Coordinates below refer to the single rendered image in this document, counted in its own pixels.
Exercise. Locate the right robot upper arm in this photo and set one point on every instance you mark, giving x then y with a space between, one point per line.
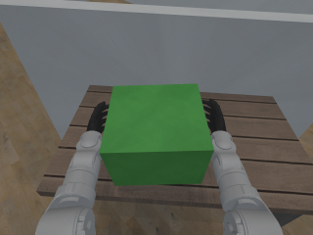
250 222

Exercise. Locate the left robot forearm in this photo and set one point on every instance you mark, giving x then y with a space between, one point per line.
79 185

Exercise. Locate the left robot upper arm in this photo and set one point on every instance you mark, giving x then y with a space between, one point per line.
76 220

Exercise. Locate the right robot forearm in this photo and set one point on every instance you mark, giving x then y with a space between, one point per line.
236 191

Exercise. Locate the robot right hand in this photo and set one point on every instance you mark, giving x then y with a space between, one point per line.
216 120

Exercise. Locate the carton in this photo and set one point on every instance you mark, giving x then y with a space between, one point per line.
156 135

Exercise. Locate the table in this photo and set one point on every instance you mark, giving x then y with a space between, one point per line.
275 162

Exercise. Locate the robot left hand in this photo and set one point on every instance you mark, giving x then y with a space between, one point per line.
96 120

